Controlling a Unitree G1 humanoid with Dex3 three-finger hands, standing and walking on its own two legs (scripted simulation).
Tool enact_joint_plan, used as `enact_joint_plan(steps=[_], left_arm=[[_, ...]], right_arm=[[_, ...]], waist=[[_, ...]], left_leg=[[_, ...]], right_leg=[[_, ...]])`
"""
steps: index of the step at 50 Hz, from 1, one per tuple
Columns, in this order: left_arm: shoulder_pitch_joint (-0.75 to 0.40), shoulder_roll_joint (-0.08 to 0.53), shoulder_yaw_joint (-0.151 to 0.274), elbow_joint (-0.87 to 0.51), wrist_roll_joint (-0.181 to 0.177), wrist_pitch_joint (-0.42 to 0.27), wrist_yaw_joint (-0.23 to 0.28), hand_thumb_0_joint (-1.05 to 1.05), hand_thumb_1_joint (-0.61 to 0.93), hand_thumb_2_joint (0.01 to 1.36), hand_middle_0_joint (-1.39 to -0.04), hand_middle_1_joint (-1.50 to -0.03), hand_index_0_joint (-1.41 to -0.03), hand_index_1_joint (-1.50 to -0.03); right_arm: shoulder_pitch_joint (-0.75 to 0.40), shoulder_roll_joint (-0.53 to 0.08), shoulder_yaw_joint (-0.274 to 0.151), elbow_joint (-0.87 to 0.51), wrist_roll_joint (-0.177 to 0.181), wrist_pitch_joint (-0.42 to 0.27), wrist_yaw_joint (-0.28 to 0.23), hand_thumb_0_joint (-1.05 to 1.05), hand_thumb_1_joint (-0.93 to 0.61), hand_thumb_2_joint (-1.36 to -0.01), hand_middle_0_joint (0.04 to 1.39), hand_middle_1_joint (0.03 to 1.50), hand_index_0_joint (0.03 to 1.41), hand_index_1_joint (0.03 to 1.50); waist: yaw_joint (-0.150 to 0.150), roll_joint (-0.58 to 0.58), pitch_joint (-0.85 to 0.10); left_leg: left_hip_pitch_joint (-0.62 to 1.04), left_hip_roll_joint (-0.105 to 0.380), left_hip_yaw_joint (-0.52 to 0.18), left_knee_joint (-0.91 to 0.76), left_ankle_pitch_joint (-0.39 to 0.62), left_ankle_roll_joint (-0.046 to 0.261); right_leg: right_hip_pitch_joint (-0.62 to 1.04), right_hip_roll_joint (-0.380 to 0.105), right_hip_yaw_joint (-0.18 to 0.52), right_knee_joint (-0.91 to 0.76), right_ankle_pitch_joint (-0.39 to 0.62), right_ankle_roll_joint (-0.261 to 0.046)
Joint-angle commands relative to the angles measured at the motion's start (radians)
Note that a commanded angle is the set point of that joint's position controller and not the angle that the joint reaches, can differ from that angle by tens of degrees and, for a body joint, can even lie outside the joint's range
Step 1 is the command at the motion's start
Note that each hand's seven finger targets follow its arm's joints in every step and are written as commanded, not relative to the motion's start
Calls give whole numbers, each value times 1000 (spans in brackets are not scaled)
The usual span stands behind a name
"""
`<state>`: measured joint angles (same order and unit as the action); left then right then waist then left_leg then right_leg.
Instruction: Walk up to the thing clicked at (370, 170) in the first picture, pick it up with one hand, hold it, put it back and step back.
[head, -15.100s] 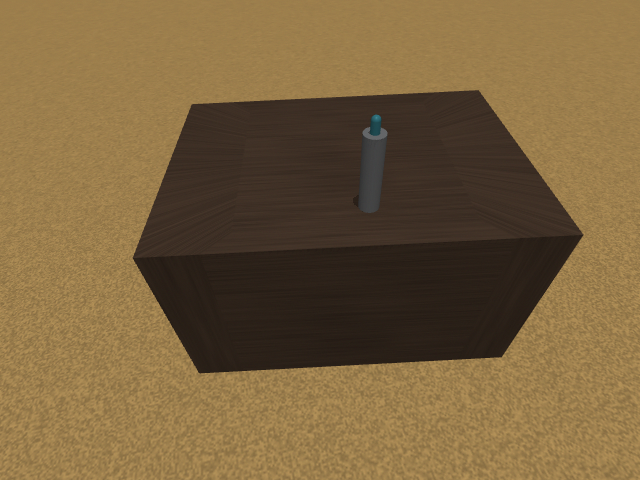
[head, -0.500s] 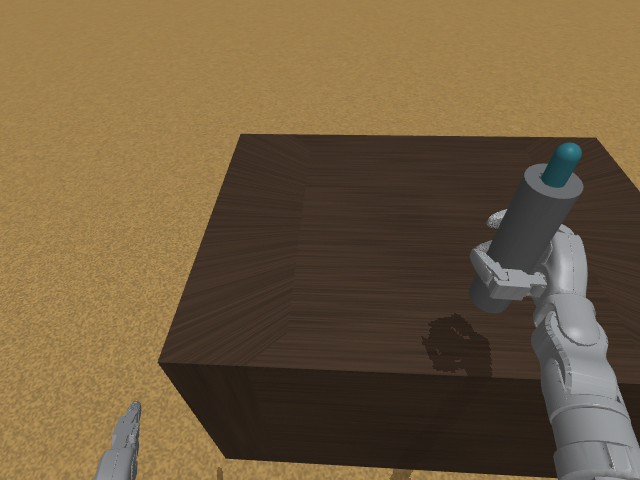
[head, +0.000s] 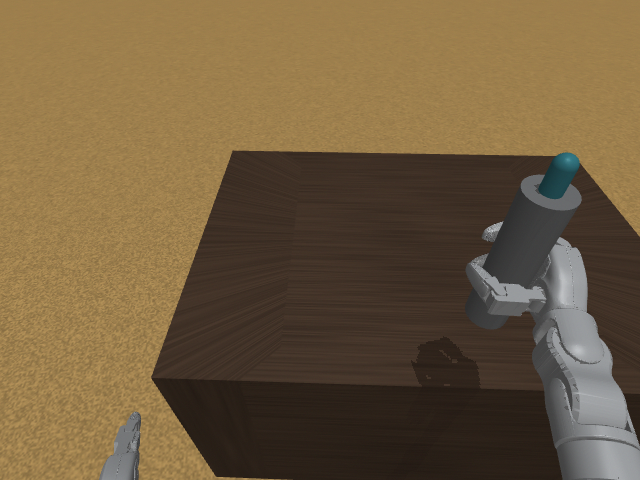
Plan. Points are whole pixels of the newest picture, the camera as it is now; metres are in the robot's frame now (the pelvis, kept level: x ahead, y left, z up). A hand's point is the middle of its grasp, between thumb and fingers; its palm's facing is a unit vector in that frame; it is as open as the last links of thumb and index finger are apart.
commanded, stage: lift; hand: right
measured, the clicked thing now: (519, 249) +0.35 -0.19 +0.16
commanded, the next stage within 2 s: hold in 0.06 s
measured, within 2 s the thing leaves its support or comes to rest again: neither
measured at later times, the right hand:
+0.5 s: hand (508, 270) +0.34 -0.18 +0.15, palm faces +0.15 +0.99 +0.00, open 7.5 cm
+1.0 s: hand (505, 278) +0.33 -0.17 +0.15, palm faces +0.15 +0.99 +0.00, open 7.5 cm
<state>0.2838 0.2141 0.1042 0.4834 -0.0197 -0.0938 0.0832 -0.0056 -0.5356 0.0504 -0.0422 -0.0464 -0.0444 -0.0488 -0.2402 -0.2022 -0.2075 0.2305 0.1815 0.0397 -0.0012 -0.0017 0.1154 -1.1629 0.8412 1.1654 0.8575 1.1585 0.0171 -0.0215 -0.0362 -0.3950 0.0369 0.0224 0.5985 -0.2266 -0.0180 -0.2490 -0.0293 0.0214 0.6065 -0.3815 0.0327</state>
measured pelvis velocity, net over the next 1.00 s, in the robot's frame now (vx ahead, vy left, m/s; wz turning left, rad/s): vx -0.01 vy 0.00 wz -0.01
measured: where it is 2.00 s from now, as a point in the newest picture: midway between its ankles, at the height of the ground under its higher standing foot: outside the picture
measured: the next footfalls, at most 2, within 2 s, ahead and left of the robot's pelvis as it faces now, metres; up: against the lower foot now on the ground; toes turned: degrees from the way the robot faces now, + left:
none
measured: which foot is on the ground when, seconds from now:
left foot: down 0.00-1.00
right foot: down 0.00-1.00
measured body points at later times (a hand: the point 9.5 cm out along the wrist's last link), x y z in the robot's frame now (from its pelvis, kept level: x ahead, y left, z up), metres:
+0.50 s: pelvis +0.00 -0.01 +0.01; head -0.01 +0.01 +0.46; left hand +0.17 +0.25 -0.07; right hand +0.33 -0.23 +0.15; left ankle +0.05 +0.13 -0.73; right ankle -0.04 -0.14 -0.73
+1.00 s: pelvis -0.01 +0.00 +0.01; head -0.02 +0.01 +0.46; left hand +0.16 +0.26 -0.07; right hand +0.31 -0.22 +0.15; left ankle +0.05 +0.13 -0.73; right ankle -0.04 -0.14 -0.73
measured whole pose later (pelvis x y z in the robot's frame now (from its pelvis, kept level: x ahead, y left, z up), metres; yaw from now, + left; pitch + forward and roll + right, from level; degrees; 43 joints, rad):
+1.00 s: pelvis -0.01 +0.00 +0.01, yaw +0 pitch -2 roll +0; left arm 0.21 0.21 0.11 0.64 -0.01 -0.14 0.08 -0.01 -0.53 0.05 -0.05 -0.06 -0.06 -0.05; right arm -0.16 -0.18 -0.18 0.05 0.18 0.17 -0.02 0.00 0.12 -1.16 0.84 1.17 0.86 1.16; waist 0.01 -0.04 0.00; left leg -0.28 0.04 0.03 0.49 -0.17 -0.02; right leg -0.14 -0.03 0.03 0.50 -0.33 0.03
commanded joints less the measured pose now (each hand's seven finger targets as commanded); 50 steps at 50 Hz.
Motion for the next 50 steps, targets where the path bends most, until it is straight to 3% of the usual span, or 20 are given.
enact_joint_plan(steps=[1, 2, 5, 12, 14, 16, 17, 22, 24, 27, 28, 30, 33, 36, 41, 42, 43, 45, 47, 50], left_arm=[[-101, 93, 16, -171, -6, -61, 8, 0, -552, 47, -44, -49, -42, -51], [-101, 72, -5, -147, -5, -61, 7, 0, -553, 50, -44, -50, -42, -52], [-102, 121, 40, -131, -2, -62, 11, 0, -557, 53, -46, -49, -42, -53], [-119, 134, 58, -102, -3, -59, 7, 0, -542, 45, -45, -52, -46, -51], [-134, 157, 77, -101, -1, -60, 12, 0, -546, 48, -45, -51, -44, -51], [-120, 117, 51, -59, -1, -63, 11, 0, -547, 49, -45, -52, -44, -52], [-166, 83, 7, -101, -3, -68, 7, 0, -549, 49, -46, -51, -45, -52], [-141, 137, 57, -32, 3, -68, 11, 0, -546, 46, -48, -52, -48, -52], [-136, 92, 20, -20, 0, -72, 2, 0, -541, 43, -49, -56, -51, -53], [-132, 152, 78, -18, 3, -74, 4, 0, -539, 41, -49, -54, -51, -52], [-130, 127, 54, -20, 4, -76, -3, 0, -544, 44, -49, -53, -49, -53], [-121, 136, 71, 15, 2, -73, -5, 0, -544, 44, -50, -54, -51, -52], [-174, 116, 46, -49, 1, -85, -6, 0, -544, 47, -49, -53, -49, -52], [-190, 101, 30, -43, 1, -92, 0, 0, -546, 49, -49, -55, -50, -55], [-191, 128, 49, -25, 6, -96, 6, 0, -546, 47, -48, -53, -48, -52], [-171, 138, 64, 9, 5, -95, 5, 0, -543, 45, -50, -55, -52, -53], [-180, 115, 37, 9, 5, -98, 3, 0, -542, 45, -49, -53, -50, -51], [-163, 137, 60, 16, 4, -102, 4, 0, -540, 45, -48, -54, -51, -52], [-171, 102, 29, -13, 5, -107, 1, 0, -543, 47, -50, -55, -51, -53], [-171, 139, 61, -3, 5, -110, 6, 0, -546, 49, -48, -53, -49, -52]], right_arm=[[-417, -149, -28, -335, 16, -85, 0, 0, -465, -1328, 1367, 1451, 1391, 1451], [-389, -130, -20, -302, 14, -76, 1, 0, -466, -1323, 1363, 1446, 1387, 1446], [-389, -175, -59, -357, 21, -66, -2, 0, -475, -1333, 1370, 1454, 1395, 1454], [-369, -178, -69, -430, 24, -42, -14, 0, -413, -1334, 1360, 1458, 1389, 1458], [-345, -157, -51, -408, 20, -33, -12, 0, -424, -1331, 1359, 1454, 1387, 1454], [-331, -135, -38, -396, 20, -24, -12, 0, -417, -1338, 1361, 1461, 1390, 1461], [-329, -111, -14, -403, 18, -22, -8, 0, -398, -1343, 1359, 1465, 1390, 1465], [-335, -142, -29, -439, 17, 2, -6, 0, -422, -1337, 1352, 1454, 1382, 1454], [-301, -112, -8, -432, 13, 13, -6, 0, -424, -1336, 1347, 1449, 1376, 1449], [-298, -137, -37, -459, 19, 28, -7, 0, -433, -1341, 1359, 1458, 1388, 1458], [-280, -115, -20, -454, 17, 34, -6, 0, -440, -1346, 1364, 1463, 1394, 1463], [-286, -136, -48, -474, 23, 35, -12, 0, -448, -1348, 1366, 1463, 1395, 1463], [-306, -130, -32, -540, 20, 28, -18, 0, -463, -1348, 1375, 1466, 1402, 1466], [-295, -102, -18, -479, 16, 30, -21, 0, -445, -1360, 1375, 1477, 1405, 1477], [-290, -110, -11, -458, 8, 36, -15, 0, -434, -1356, 1371, 1474, 1402, 1474], [-312, -137, -37, -485, 16, 32, -19, 0, -444, -1349, 1362, 1463, 1392, 1463], [-302, -122, -26, -477, 13, 37, -18, 0, -453, -1341, 1367, 1459, 1396, 1459], [-302, -128, -34, -463, 18, 37, -18, 0, -459, -1343, 1370, 1461, 1398, 1461], [-329, -126, -29, -491, 16, 27, -18, 0, -474, -1354, 1381, 1471, 1408, 1471], [-306, -120, -29, -465, 19, 31, -19, 0, -441, -1343, 1368, 1462, 1397, 1462]], waist=[[-3, -3, -248], [-10, 2, -234], [-12, 6, -260], [-9, -14, -236], [-1, 21, -258], [-6, 12, -246], [-12, 13, -259], [-4, 3, -217], [-9, -17, -189], [-4, 10, -206], [-3, -5, -208], [-13, -7, -177], [-16, 7, -202], [-13, 41, -216], [-5, 10, -213], [-8, -10, -178], [-12, -11, -192], [2, 4, -162], [-4, 6, -186], [-1, 27, -181]], left_leg=[[213, -18, 32, -78, 207, 7], [217, -17, 34, -84, 185, 8], [238, -14, 33, -93, 194, 3], [240, -18, 36, -107, 209, 8], [252, -20, 37, -106, 243, 9], [254, -21, 40, -104, 253, 9], [269, -17, 38, -105, 270, 9], [251, -21, 43, -125, 216, 7], [252, -24, 45, -128, 207, 12], [260, -23, 48, -136, 220, 7], [265, -23, 48, -135, 238, 9], [264, -21, 46, -139, 229, 10], [282, -23, 46, -145, 210, 10], [289, -25, 47, -145, 232, 6], [277, -18, 44, -158, 189, 7], [270, -16, 42, -167, 152, 6], [274, -16, 43, -166, 153, 8], [260, -19, 44, -173, 140, 6], [277, -21, 45, -171, 149, 7], [268, -23, 47, -170, 163, 5]], right_leg=[[3, 29, -31, -105, 277, -33], [-5, 30, -34, -110, 254, -33], [8, 33, -36, -117, 255, -37], [28, 30, -32, -133, 276, -32], [46, 26, -28, -131, 311, -33], [52, 23, -26, -131, 330, -30], [53, 30, -31, -128, 342, -30], [54, 27, -27, -156, 295, -31], [43, 25, -25, -167, 288, -27], [59, 27, -26, -165, 294, -31], [65, 27, -28, -165, 316, -28], [49, 29, -28, -165, 308, -28], [61, 26, -24, -174, 290, -29], [73, 26, -25, -170, 308, -32], [76, 31, -30, -184, 258, -35], [50, 36, -32, -189, 219, -37], [59, 36, -32, -193, 220, -37], [53, 34, -30, -198, 203, -38], [58, 34, -30, -196, 212, -37], [61, 31, -26, -198, 226, -38]])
